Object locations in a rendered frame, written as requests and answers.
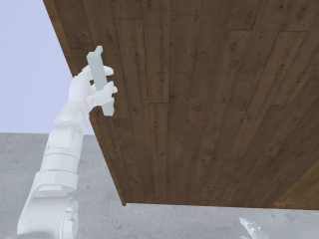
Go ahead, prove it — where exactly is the wardrobe door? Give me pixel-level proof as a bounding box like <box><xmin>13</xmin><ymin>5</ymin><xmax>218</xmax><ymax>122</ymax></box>
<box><xmin>53</xmin><ymin>0</ymin><xmax>319</xmax><ymax>209</ymax></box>
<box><xmin>276</xmin><ymin>160</ymin><xmax>319</xmax><ymax>204</ymax></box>

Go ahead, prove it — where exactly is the left robot forearm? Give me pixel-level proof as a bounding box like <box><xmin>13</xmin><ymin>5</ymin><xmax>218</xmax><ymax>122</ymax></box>
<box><xmin>17</xmin><ymin>101</ymin><xmax>90</xmax><ymax>235</ymax></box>

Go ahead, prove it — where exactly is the right robot hand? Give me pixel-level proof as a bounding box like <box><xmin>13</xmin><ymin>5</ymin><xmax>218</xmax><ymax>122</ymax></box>
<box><xmin>239</xmin><ymin>216</ymin><xmax>268</xmax><ymax>239</ymax></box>

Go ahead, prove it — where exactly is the left robot hand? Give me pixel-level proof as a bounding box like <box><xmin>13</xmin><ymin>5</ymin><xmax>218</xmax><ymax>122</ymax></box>
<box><xmin>68</xmin><ymin>65</ymin><xmax>118</xmax><ymax>112</ymax></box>

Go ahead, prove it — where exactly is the handle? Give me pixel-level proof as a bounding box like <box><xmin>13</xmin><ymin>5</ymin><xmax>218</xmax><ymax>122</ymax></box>
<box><xmin>87</xmin><ymin>46</ymin><xmax>115</xmax><ymax>117</ymax></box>

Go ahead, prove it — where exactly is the left robot upper arm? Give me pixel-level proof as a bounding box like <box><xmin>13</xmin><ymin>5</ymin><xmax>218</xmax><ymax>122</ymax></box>
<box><xmin>5</xmin><ymin>196</ymin><xmax>79</xmax><ymax>239</ymax></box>

